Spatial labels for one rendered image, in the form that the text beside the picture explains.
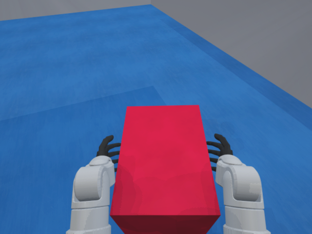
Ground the carton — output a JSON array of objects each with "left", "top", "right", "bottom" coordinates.
[{"left": 110, "top": 105, "right": 221, "bottom": 234}]

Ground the left robot hand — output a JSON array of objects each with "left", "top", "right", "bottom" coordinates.
[{"left": 96, "top": 135, "right": 121, "bottom": 172}]

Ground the robot left forearm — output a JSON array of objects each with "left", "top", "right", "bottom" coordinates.
[{"left": 66, "top": 156, "right": 116, "bottom": 234}]

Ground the robot right forearm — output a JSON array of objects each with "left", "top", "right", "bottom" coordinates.
[{"left": 215, "top": 155, "right": 271, "bottom": 234}]

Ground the right robot hand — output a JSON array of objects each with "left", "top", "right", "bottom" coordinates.
[{"left": 206, "top": 134, "right": 233, "bottom": 172}]

